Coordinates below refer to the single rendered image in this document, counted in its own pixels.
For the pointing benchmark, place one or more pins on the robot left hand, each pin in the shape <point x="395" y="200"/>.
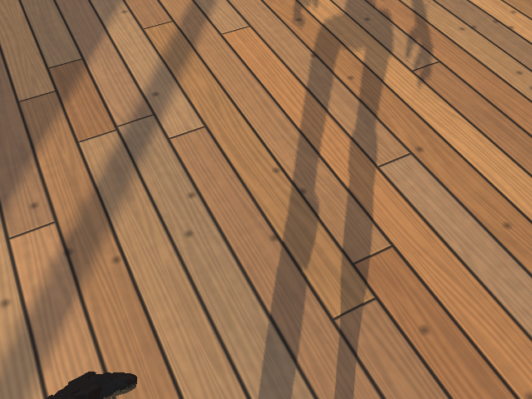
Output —
<point x="97" y="386"/>

